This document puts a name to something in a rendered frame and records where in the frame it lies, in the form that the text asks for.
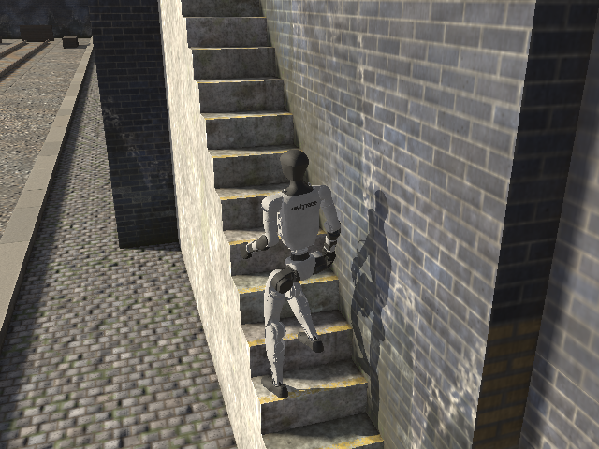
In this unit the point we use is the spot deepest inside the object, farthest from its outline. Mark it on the robot right forearm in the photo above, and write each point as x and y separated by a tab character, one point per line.
331	240

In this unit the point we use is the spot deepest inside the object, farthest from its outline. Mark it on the left robot hand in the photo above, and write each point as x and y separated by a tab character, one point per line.
244	253

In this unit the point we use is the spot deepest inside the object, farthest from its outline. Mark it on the robot right upper arm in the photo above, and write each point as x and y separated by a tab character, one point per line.
332	223

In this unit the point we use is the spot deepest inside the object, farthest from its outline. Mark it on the robot left forearm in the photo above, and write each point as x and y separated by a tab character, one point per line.
257	245

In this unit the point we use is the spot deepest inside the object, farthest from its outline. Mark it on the right robot hand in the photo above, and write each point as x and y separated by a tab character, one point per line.
330	256

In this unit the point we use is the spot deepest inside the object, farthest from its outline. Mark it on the right robot shin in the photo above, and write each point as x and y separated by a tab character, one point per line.
301	309

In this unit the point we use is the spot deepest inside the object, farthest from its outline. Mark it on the left robot thigh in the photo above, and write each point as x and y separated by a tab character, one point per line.
278	283

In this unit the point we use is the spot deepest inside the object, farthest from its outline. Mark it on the robot left upper arm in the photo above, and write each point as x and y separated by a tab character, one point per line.
270	206

